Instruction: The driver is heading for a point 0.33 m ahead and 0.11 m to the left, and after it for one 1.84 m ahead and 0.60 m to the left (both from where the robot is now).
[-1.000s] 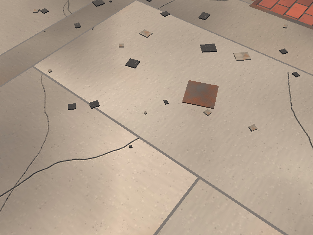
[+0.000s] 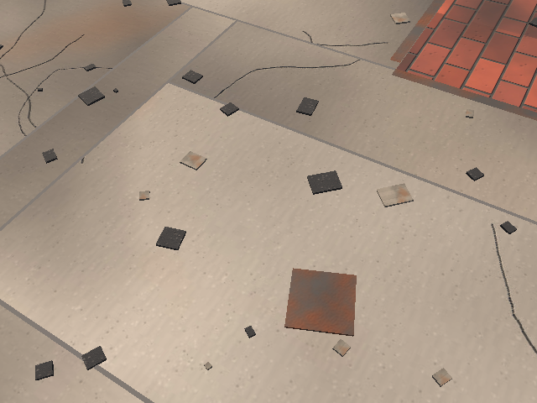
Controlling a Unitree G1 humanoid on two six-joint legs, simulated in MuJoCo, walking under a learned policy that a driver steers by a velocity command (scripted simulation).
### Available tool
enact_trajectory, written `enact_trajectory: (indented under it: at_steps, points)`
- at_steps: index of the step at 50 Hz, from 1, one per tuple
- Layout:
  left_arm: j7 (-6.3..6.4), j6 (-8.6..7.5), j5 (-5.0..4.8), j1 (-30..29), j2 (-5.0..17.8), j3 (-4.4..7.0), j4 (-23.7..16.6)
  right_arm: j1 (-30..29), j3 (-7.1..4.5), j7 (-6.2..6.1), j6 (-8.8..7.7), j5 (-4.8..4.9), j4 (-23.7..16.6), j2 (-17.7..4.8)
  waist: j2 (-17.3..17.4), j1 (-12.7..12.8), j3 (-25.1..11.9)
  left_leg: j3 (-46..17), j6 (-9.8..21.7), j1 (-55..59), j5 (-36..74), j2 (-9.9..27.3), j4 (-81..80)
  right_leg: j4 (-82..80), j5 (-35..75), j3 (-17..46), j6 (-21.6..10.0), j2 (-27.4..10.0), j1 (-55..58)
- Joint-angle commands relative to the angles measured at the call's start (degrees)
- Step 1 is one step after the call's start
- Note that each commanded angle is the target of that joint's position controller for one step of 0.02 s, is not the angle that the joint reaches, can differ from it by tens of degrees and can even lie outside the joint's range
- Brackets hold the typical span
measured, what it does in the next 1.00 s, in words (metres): walks ahead, turning left: left foot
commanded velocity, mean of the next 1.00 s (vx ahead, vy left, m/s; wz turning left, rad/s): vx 0.24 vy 0.00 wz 0.49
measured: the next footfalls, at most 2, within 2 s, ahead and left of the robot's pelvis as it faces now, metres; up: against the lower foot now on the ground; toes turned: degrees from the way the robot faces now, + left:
left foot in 0.42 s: +0.33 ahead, +0.14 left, +0.00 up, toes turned +20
right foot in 1.04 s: +0.37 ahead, -0.04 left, +0.00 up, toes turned +33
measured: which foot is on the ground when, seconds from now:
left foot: up 0.00-0.40, down 0.42-1.00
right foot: down 0.00-0.42, up 0.44-1.00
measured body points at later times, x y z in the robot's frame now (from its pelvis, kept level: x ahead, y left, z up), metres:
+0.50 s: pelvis +0.22 +0.05 -0.02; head +0.26 +0.07 +0.43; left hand +0.16 +0.30 -0.16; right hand +0.45 -0.14 -0.13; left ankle +0.29 +0.12 -0.74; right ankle +0.10 -0.10 -0.64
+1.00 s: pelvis +0.28 +0.04 +0.00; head +0.30 +0.05 +0.45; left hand +0.26 +0.33 -0.11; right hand +0.49 -0.15 -0.12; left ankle +0.29 +0.12 -0.74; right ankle +0.34 -0.07 -0.72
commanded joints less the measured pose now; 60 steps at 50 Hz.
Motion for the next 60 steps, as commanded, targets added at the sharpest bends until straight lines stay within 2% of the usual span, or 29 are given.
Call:
enact_trajectory:
  at_steps: [1,5,10,14,17,19,20,21,22,23,24,25,26,27,28,30,32,36,41,48,50,51,52,53,54,55,56,58,60]
  points:
    - [0.57,-0.75,-0.79,7.88,4.91,1.58,0.5,0.0,-1.49,0.93,0.83,-1.32,-3.84,-3.95,-6.85,2.85,-1.43,-2.2,-0.29,-15.77,4.36,5.6,4.96,-18.21,0.89,16.12,-5.17,-16.44,12.84]
    - [0.81,-2.35,-1.52,10.9,5.88,2.08,2.2,-4.1,-1.65,2.22,2.57,-1.73,-5.87,-2.35,-5.71,1.62,-0.68,-1.15,-1.5,-19.27,10.2,6.4,4.37,-20.46,9.27,8.12,-5.42,-15.7,12.36]
    - [0.81,-2.19,-1.06,14.49,5.85,2.05,4.09,-14.13,-1.17,3.17,2.74,-1.63,-9.81,-1.91,-5.28,2.87,1.89,0.77,-2.38,-23.26,19.69,6.48,-6.7,-20.69,14.29,0.09,-5.19,-14.13,13.9]
    - [1.21,-1.84,-1.12,16.69,7.59,2.37,5.14,-21.72,-0.34,3.95,2.5,-1.92,-12.86,-1.47,-5.07,4.48,3.83,5.12,-0.99,-19.71,22.45,5.3,-18.71,-18.89,21.32,-4.61,-4.48,-14.98,16.59]
    - [1.89,-0.75,-1.28,17.94,9.0,2.65,6.01,-21.52,-0.41,3.77,2.03,-2.5,-13.48,-1.87,-5.96,4.2,2.46,8.81,0.92,-14.35,17.6,1.74,-23.62,-10.6,41.14,-7.98,-3.0,-15.12,20.7]
    - [2.46,0.22,-1.45,17.01,10.73,3.24,5.89,-15.02,-1.14,3.2,1.64,-2.81,-11.96,-3.4,-7.69,1.69,-1.77,9.88,2.95,-7.07,13.21,-2.19,-25.82,0.83,51.94,-8.77,-1.99,-14.77,22.12]
    - [2.5,0.81,-1.73,16.42,11.26,3.46,5.54,-9.11,-1.84,2.74,1.01,-3.07,-10.26,-4.66,-6.98,-0.66,-5.42,9.05,4.21,-0.18,14.95,-3.79,-29.73,10.77,48.67,-8.83,-1.27,-14.26,20.68]
    - [2.23,1.01,-2.19,16.05,11.12,3.48,4.89,-2.68,-2.95,1.85,0.19,-3.77,-8.36,-7.47,-3.04,-4.12,-9.81,5.38,6.16,10.68,25.96,-1.87,-35.61,25.38,34.19,-9.55,1.07,-12.0,14.1]
    - [1.84,1.06,-1.33,20.14,4.83,2.24,2.27,-2.49,-4.44,1.2,-0.15,-3.36,-8.37,-14.34,8.17,0.6,-15.36,-11.96,10.11,27.05,61.76,15.55,-26.45,42.71,-21.69,-8.4,3.14,-5.96,-3.59]
    - [1.78,1.87,-2.35,21.36,6.43,2.44,0.35,0.19,-5.66,0.9,0.77,-0.81,-10.12,-18.08,9.52,-1.31,-25.46,-31.7,21.1,35.88,69.7,24.39,-30.93,56.65,-29.65,1.46,5.02,1.44,-14.65]
    - [1.77,2.05,-1.79,16.63,7.69,2.52,0.01,-2.18,-5.35,0.14,1.89,0.01,-11.07,-15.85,1.17,-1.6,-21.24,-25.5,19.57,30.64,63.99,22.11,-34.4,56.28,-22.55,6.36,4.97,-2.28,-17.75]
    - [1.69,1.8,-1.94,12.91,6.82,2.18,-1.01,-6.85,-4.38,-0.27,2.36,0.44,-11.6,-12.34,0.71,-0.46,-13.32,-20.85,17.73,22.09,58.01,19.51,-36.9,52.85,-17.32,6.4,4.94,-3.76,-18.3]
    - [1.81,1.94,-1.29,11.77,6.9,2.28,-0.79,-9.67,-3.52,-0.41,2.6,0.54,-11.59,-9.37,-1.66,1.7,-8.08,-17.77,14.8,15.22,54.2,15.91,-39.17,48.18,-14.86,6.87,5.16,-5.16,-16.77]
    - [1.74,2.91,-0.46,12.65,7.16,2.44,-0.93,-11.64,-3.08,-0.64,2.87,0.85,-12.04,-7.89,-1.16,3.59,-6.48,-15.31,13.24,9.9,49.86,13.61,-41.04,44.85,-14.08,7.18,5.47,-5.68,-13.89]
    - [1.75,4.07,0.17,13.69,7.15,2.57,-0.6,-11.67,-2.71,-0.5,2.74,0.53,-12.09,-7.07,-0.99,4.3,-6.12,-13.9,11.91,6.83,50.93,12.24,-41.43,43.04,-13.52,7.07,5.56,-5.5,-10.97]
    - [1.75,5.56,-0.03,14.49,5.89,2.33,-1.01,-10.79,-3.2,-0.02,2.11,-0.21,-12.01,-8.96,-1.08,5.18,-7.89,-13.1,11.23,4.93,50.9,10.78,-41.64,40.27,-12.3,6.9,5.85,-4.43,-9.17]
    - [1.73,6.16,-0.16,12.73,5.87,2.35,-1.86,-10.47,-3.65,0.07,2.07,-0.55,-12.36,-10.35,-0.23,4.83,-8.49,-13.75,10.11,4.03,44.38,9.65,-42.59,37.59,-10.15,7.22,5.88,-4.07,-9.92]
    - [1.91,7.09,-0.17,6.8,7.18,2.7,-4.18,-8.82,-3.89,-0.25,3.19,-0.48,-12.84,-10.8,2.46,2.76,-7.03,-18.13,8.27,4.44,24.63,8.29,-44.94,32.32,-7.56,8.68,6.57,-3.65,-13.72]
    - [2.23,7.19,-0.73,3.89,7.19,2.54,-5.15,-6.64,-3.68,-0.49,3.79,-0.93,-12.78,-10.07,4.02,1.01,-5.57,-21.89,7.98,7.29,14.75,8.88,-45.88,25.55,-8.29,9.43,6.18,-2.81,-14.06]
    - [2.57,6.44,-2.11,5.81,6.76,1.83,-5.17,-7.63,-2.96,-0.33,4.45,-1.74,-12.28,-9.71,5.3,1.1,-4.93,-23.63,7.92,5.62,22.01,9.04,-42.56,11.65,-14.56,7.04,3.01,0.87,-1.41]
    - [2.87,5.95,-2.24,9.5,5.87,1.48,-4.02,-8.84,-2.57,-0.59,4.81,-1.07,-11.88,-9.38,4.26,3.21,-4.69,-23.64,6.0,4.32,23.89,7.9,-40.21,-0.87,-9.27,6.06,1.74,1.62,5.62]
    - [3.08,5.41,-1.87,10.97,5.94,1.35,-3.53,-9.01,-2.16,-0.85,4.81,-0.57,-11.78,-8.59,2.98,4.0,-4.54,-23.08,3.63,1.59,20.95,6.39,-38.71,-9.3,-3.27,7.57,1.0,0.21,10.96]
    - [3.39,4.85,-0.8,9.77,8.97,1.68,-4.18,-7.39,-1.34,-0.97,4.47,-0.27,-11.96,-5.88,-3.77,2.35,-4.71,-19.4,0.36,-1.71,12.55,2.77,-33.91,-14.6,-3.46,16.28,-0.75,-8.02,13.99]
    - [3.11,4.62,-0.49,4.68,12.69,1.94,-6.14,-5.78,-0.93,-0.96,4.14,0.4,-12.32,-4.36,-11.97,-0.3,-3.4,-9.68,-2.2,-6.97,0.69,-6.13,-28.73,-16.41,9.15,28.48,-5.7,-18.91,13.19]
    - [2.66,4.37,-0.52,4.68,10.4,1.51,-5.51,-8.02,-1.79,-1.15,4.4,-0.75,-11.41,-7.78,-10.47,1.92,-3.08,-6.65,-2.97,-1.94,-6.7,-5.33,-20.99,-14.47,16.98,27.6,-10.58,-21.56,6.25]
    - [2.32,3.93,-0.92,3.82,8.09,0.71,-5.32,-8.16,-1.99,-0.94,4.61,-0.65,-10.97,-7.98,-8.3,1.09,-2.73,-6.78,-3.54,-0.29,-5.44,-4.41,-17.74,-14.08,19.25,24.47,-10.87,-18.86,5.66]
    - [2.23,3.75,-1.15,2.9,7.37,0.41,-4.88,-8.38,-1.95,-0.83,4.8,-0.48,-10.3,-7.37,-7.86,0.72,-1.98,-6.54,-4.14,0.03,-3.55,-4.0,-16.96,-13.47,19.47,20.75,-9.27,-15.83,5.76]
    - [2.44,3.63,-1.28,3.18,7.67,0.28,-3.99,-8.02,-1.59,-0.52,5.22,-0.83,-9.22,-6.48,-10.1,0.66,-2.46,-5.07,-5.27,-0.05,-1.62,-3.27,-18.15,-10.75,26.02,16.14,-6.96,-11.79,9.71]
    - [2.24,3.77,-1.3,5.61,8.18,0.35,-2.61,-8.97,-0.86,-0.72,5.32,-0.49,-8.19,-5.09,-9.76,2.17,-3.63,-2.87,-6.1,0.79,-1.76,-2.8,-23.64,-7.88,32.22,14.72,-6.47,-10.61,13.86]
Keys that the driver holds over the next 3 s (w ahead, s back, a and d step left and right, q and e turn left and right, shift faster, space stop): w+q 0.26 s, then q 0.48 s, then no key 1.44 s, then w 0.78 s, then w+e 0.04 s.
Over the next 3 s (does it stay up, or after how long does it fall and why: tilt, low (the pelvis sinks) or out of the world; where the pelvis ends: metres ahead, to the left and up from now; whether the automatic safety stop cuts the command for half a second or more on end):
stays up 0.54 0.18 -0.01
